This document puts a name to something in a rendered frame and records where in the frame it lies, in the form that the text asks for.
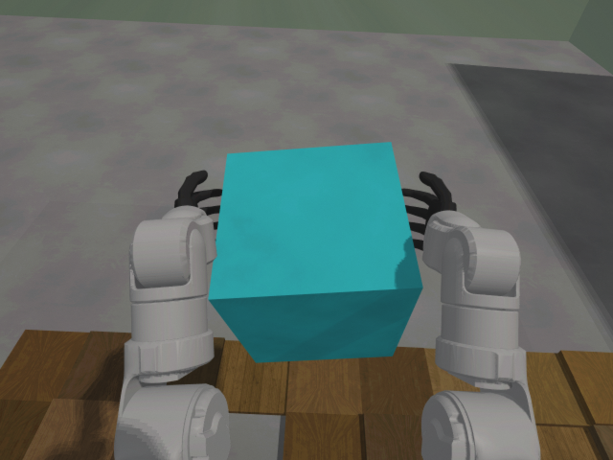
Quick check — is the robot left forearm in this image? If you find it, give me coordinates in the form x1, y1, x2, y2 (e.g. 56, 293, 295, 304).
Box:
114, 206, 217, 458

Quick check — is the robot right upper arm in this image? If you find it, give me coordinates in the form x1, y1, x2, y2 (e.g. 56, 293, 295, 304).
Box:
421, 390, 540, 460

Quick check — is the robot left upper arm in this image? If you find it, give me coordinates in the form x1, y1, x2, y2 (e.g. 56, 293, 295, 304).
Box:
115, 383, 231, 460

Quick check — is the robot right hand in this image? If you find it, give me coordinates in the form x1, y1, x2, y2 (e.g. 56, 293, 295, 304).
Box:
401, 172, 457, 251

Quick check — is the robot left hand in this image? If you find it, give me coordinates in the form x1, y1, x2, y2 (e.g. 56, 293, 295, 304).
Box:
174, 171, 222, 230

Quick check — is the robot right forearm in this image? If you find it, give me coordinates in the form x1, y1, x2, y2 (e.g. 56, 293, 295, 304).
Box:
422, 211, 540, 454

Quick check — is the carton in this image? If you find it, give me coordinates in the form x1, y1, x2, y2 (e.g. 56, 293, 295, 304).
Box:
208, 142, 423, 363

